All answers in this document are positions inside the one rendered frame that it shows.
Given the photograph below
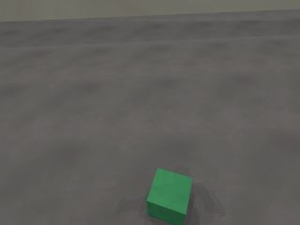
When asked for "carton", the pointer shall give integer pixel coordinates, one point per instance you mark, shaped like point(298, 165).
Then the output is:
point(168, 197)

